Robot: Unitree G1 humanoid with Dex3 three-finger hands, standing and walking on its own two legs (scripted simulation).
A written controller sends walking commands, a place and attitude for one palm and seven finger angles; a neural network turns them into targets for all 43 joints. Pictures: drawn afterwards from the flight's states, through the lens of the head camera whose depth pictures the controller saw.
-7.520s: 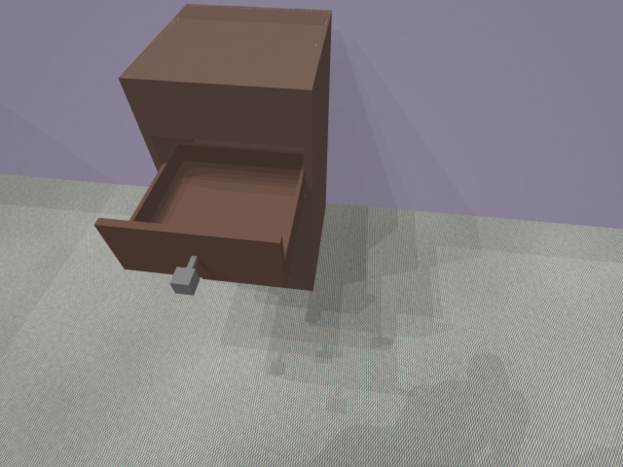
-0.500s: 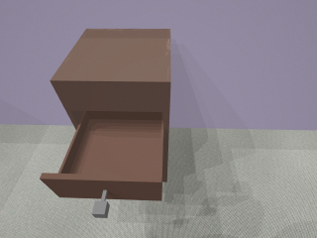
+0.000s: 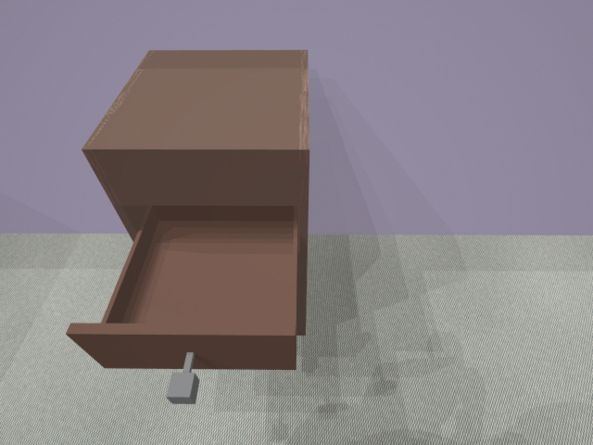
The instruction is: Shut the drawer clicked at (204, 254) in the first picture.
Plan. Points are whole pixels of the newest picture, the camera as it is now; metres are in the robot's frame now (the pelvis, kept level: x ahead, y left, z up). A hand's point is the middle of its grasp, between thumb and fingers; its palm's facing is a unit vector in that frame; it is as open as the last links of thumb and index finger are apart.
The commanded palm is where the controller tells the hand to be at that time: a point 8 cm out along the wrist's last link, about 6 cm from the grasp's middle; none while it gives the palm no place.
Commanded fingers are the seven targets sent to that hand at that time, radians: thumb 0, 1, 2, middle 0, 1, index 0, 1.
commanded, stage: come to a stop and stand still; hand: left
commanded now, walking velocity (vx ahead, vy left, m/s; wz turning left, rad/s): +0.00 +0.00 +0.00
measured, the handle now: (186, 376) +0.27 +0.22 -0.18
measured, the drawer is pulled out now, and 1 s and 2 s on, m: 0.30 0.30 0.30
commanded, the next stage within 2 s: look again from close up in 0.24 s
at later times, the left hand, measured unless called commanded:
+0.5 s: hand out of the picture +0.02 +0.18 -0.17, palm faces +0.03 -0.98 -0.19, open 7.4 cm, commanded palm none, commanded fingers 0.00 0.90 0.90 -0.20 -0.30 -0.20 -0.30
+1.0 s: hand out of the picture +0.06 +0.19 -0.14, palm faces +0.17 -0.96 -0.23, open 7.2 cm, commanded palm +0.11 +0.22 -0.07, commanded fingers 0.00 0.90 0.90 -0.30 -0.41 -0.30 -0.41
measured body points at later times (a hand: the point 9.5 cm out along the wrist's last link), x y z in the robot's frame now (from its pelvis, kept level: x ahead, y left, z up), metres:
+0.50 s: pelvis +0.02 +0.01 +0.00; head +0.03 +0.02 +0.45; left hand +0.02 +0.24 -0.16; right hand +0.02 -0.21 -0.16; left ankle +0.02 +0.13 -0.74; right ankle -0.02 -0.10 -0.74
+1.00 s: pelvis +0.02 +0.01 +0.00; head +0.03 +0.01 +0.45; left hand +0.05 +0.24 -0.12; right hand +0.05 -0.22 -0.15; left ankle +0.02 +0.13 -0.74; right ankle -0.02 -0.10 -0.74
